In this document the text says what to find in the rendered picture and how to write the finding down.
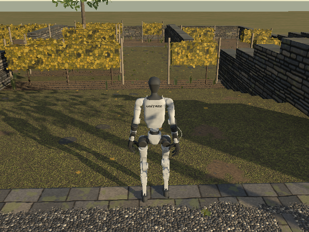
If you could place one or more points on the right robot shin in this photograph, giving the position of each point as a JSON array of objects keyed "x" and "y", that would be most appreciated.
[{"x": 166, "y": 176}]

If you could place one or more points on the robot left upper arm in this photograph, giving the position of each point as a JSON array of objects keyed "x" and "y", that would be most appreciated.
[{"x": 137, "y": 110}]

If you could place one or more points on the right robot forearm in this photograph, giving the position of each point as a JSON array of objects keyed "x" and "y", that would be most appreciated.
[{"x": 174, "y": 132}]

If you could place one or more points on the right robot foot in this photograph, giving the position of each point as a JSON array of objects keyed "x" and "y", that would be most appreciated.
[{"x": 165, "y": 192}]

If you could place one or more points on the left robot forearm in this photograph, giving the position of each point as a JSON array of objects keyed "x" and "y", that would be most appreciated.
[{"x": 133, "y": 131}]

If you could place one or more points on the right robot hand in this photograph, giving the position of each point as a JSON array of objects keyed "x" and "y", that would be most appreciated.
[{"x": 177, "y": 148}]

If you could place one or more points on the robot right upper arm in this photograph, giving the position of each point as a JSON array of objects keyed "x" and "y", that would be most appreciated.
[{"x": 171, "y": 111}]

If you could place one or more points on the left robot hand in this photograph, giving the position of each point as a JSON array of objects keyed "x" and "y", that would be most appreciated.
[{"x": 130, "y": 146}]

